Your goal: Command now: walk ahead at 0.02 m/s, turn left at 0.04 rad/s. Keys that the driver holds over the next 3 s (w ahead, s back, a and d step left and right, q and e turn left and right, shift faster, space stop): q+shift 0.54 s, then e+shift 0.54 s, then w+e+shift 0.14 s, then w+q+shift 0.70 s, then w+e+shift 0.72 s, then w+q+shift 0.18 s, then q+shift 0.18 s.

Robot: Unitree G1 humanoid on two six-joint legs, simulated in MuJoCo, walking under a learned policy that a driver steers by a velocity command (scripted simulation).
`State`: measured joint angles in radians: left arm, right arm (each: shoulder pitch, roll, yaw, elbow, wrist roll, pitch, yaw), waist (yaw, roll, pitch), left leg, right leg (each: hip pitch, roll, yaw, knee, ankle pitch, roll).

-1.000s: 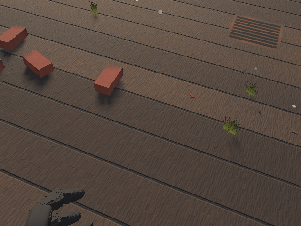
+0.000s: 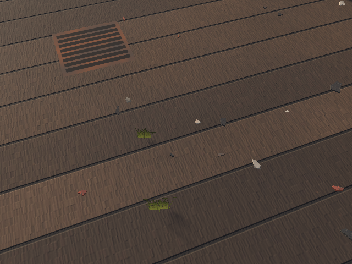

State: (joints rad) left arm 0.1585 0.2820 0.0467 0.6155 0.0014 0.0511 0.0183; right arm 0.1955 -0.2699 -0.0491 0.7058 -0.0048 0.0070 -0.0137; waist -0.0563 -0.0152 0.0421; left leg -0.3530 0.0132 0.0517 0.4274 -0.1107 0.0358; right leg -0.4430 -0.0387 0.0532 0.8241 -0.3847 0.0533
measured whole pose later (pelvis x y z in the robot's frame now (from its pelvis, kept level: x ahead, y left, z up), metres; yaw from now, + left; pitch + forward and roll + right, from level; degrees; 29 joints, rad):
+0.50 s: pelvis +0.00 +0.02 -0.02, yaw +22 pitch +3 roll -1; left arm 0.13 0.31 0.09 0.70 0.01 0.01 0.02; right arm 0.17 -0.32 -0.09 0.58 0.00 0.05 0.02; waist 0.00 -0.04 0.04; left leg -0.41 -0.01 0.04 0.67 -0.32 0.06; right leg -0.40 -0.13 -0.09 0.98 -0.54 0.08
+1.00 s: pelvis +0.02 +0.01 -0.01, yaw +16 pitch +2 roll +1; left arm 0.23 0.29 0.08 0.69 -0.03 0.04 -0.01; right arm 0.09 -0.26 -0.06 0.67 0.00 0.04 -0.03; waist 0.03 0.03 0.04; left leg -0.26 0.03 0.15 0.52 -0.29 0.01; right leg -0.34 -0.05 -0.06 0.72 -0.38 0.02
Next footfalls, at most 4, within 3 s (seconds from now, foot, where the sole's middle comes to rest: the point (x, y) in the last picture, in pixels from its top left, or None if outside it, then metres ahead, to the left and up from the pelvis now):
0.06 right None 0.04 -0.14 -0.77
0.44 left None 0.02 0.13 -0.77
1.02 right None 0.07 -0.09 -0.77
1.66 left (123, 258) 0.48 0.19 -0.77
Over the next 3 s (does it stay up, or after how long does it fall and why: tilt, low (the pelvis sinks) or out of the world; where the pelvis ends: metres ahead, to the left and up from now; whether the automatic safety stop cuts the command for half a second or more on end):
stays up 1.49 0.37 -0.03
